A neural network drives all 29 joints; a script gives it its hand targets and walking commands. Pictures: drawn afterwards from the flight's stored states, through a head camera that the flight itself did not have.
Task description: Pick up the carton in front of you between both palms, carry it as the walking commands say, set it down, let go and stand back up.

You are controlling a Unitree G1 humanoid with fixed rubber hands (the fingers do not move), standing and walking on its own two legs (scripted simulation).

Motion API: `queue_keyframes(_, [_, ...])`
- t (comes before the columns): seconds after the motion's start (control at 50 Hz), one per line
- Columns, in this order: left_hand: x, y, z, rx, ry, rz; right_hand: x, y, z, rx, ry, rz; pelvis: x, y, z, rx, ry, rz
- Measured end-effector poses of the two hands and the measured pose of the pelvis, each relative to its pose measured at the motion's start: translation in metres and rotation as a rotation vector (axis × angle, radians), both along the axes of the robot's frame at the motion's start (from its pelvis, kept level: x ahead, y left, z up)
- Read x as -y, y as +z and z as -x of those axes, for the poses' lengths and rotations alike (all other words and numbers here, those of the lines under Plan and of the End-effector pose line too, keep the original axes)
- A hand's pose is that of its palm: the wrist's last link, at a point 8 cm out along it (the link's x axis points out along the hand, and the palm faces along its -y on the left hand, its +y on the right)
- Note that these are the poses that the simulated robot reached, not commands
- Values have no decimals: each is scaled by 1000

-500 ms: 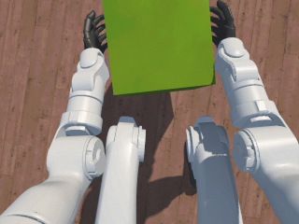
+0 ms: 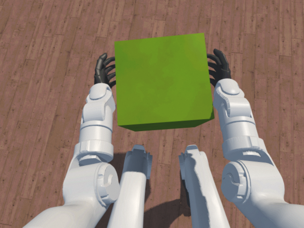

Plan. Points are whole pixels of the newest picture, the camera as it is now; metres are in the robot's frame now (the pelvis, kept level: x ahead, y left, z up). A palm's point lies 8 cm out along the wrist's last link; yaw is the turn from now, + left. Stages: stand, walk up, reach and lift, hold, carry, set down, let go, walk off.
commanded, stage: reach and lift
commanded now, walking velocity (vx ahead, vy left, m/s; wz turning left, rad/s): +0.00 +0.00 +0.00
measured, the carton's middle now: (162, 92) +0.45 +0.01 -0.13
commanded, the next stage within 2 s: none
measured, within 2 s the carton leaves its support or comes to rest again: neither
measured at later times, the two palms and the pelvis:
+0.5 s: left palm (73, 68) +0.42 +0.16 +0.11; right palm (258, 65) +0.42 -0.14 +0.11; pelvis +0.05 +0.00 +0.15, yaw +0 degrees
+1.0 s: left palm out of the picture +0.39 +0.15 +0.26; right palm out of the picture +0.38 -0.15 +0.26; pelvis +0.10 +0.00 +0.25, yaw +0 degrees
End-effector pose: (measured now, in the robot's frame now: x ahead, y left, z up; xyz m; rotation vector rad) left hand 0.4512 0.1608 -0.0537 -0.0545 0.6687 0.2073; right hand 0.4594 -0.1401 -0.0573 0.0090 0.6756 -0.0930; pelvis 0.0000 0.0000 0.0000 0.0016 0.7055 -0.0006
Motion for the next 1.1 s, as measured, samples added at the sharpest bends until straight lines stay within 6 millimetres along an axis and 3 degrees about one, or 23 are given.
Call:
queue_keyframes(0.72, [5,232,49,-6,-35,1,5,232,58,-6,-39,-6,-1,203,-78,400,3,1])
queue_keyframes(0.92, [6,291,60,5,-51,-8,6,292,72,5,-43,0,-2,240,-94,577,2,1])
queue_keyframes(1.1, [7,329,70,7,-78,-36,7,331,83,7,-23,28,-2,253,-93,718,2,2])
